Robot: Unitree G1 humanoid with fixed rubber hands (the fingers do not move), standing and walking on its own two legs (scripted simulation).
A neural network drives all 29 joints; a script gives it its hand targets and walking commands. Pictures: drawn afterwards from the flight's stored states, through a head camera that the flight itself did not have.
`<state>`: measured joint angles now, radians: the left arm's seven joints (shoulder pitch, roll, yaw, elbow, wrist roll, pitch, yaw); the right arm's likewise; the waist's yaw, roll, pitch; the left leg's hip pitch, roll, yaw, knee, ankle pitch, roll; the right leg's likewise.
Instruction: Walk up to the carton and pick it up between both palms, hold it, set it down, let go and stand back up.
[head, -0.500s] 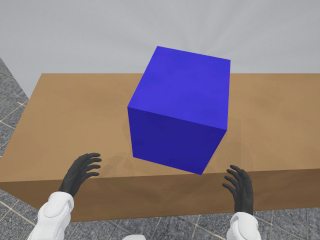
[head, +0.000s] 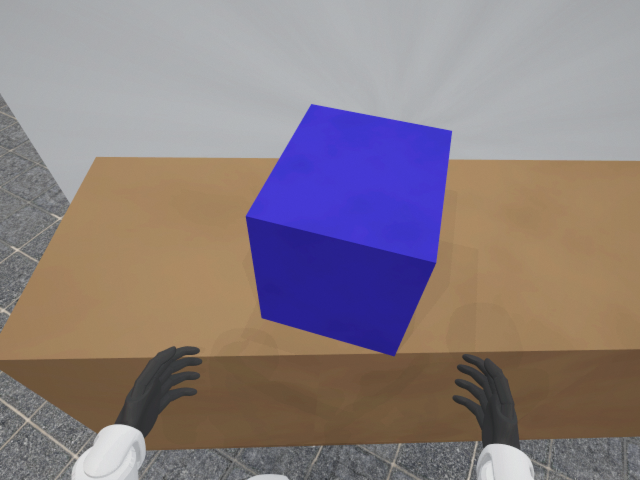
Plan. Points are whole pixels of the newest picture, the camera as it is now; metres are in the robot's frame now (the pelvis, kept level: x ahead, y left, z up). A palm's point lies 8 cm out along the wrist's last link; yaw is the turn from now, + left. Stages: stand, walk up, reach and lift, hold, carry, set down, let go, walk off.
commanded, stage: set down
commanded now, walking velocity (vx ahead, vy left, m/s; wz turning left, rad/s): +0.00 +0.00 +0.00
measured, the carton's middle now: (352, 228) +0.48 -0.01 -0.01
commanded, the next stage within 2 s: let go in 1.54 s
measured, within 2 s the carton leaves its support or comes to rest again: neither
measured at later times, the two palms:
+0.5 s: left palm (148, 412) +0.18 +0.25 -0.04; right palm (499, 440) +0.17 -0.19 -0.04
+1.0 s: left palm (155, 419) +0.18 +0.24 -0.05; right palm (505, 437) +0.18 -0.20 -0.05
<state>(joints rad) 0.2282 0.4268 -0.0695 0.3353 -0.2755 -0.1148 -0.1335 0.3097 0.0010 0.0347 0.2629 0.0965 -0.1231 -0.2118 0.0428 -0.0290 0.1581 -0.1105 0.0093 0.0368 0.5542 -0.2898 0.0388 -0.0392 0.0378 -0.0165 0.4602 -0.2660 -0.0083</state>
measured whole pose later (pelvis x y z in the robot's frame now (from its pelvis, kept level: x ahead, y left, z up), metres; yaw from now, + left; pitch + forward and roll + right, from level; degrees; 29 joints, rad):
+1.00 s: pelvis +0.04 -0.02 +0.01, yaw +1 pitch -6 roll -1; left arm 0.27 0.34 0.03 0.41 -0.11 -0.04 -0.13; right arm 0.32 -0.07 0.08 0.51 0.08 -0.30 -0.14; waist 0.03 -0.03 0.15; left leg -0.06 0.01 0.01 0.42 -0.26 0.01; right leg 0.02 0.05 -0.03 0.32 -0.24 -0.03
